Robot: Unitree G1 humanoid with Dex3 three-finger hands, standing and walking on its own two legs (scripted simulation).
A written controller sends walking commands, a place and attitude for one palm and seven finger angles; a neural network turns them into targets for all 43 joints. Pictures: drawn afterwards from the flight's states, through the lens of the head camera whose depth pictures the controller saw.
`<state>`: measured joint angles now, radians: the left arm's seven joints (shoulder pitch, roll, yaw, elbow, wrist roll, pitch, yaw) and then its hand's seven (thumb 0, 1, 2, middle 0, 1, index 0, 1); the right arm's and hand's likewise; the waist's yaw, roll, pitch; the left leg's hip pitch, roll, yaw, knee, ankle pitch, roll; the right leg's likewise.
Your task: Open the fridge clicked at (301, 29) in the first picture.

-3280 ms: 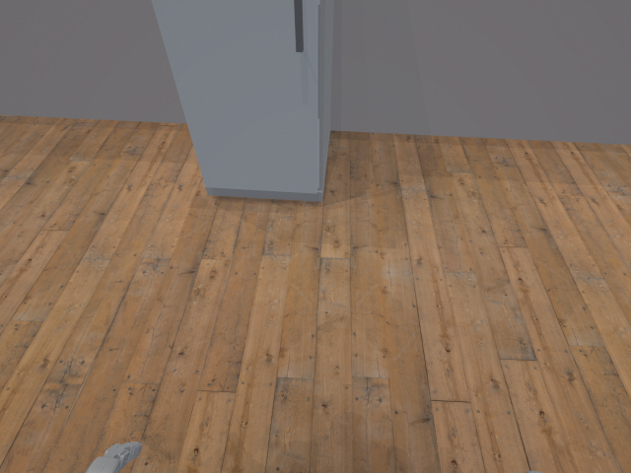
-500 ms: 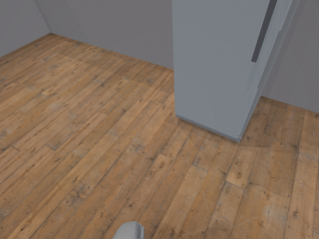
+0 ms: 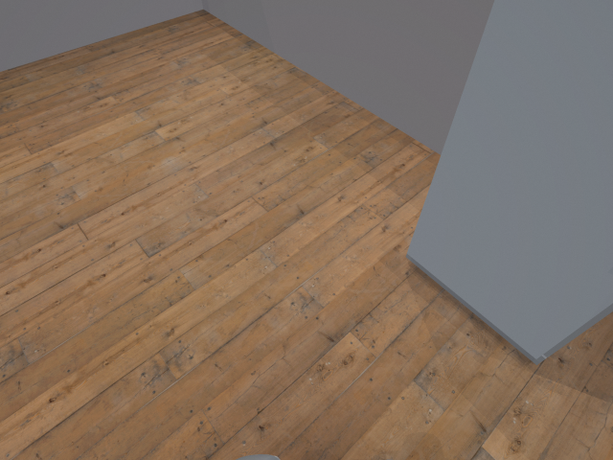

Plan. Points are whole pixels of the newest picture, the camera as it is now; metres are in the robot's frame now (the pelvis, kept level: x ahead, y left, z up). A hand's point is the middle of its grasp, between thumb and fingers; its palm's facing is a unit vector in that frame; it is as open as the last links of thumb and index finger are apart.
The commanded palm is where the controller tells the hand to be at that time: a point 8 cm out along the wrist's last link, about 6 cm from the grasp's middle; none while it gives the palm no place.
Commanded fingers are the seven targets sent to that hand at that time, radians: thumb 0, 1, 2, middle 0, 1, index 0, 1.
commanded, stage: walk to a spot facing it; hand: right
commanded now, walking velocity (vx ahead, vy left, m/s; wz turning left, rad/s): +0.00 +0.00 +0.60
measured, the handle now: out of the picture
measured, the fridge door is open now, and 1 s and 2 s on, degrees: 0 0 0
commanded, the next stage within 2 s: turn to face it in 0.06 s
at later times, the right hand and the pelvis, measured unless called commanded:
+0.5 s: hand (504, 444) +0.19 -0.27 -0.16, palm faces +0.01 +0.98 -0.19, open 7.4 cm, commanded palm none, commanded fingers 0.00 -0.90 -0.90 0.20 0.30 0.20 0.30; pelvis +0.13 -0.08 +0.02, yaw +4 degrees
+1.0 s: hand out of the picture +0.15 -0.24 -0.12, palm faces +0.26 +0.91 -0.31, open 7.4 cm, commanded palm none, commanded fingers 0.00 -0.90 -0.90 0.20 0.30 0.20 0.30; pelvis +0.11 -0.02 +0.02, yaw -14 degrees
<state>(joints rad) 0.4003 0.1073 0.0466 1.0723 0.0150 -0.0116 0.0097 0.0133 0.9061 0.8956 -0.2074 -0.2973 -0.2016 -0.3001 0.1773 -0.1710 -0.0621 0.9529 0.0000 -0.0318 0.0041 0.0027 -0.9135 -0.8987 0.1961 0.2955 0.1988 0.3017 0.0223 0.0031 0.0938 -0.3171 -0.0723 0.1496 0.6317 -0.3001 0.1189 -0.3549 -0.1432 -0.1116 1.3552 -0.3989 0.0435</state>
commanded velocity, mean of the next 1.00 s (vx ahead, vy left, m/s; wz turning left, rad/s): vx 0.00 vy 0.00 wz -0.44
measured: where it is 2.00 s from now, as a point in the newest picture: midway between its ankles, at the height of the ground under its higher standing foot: outside the picture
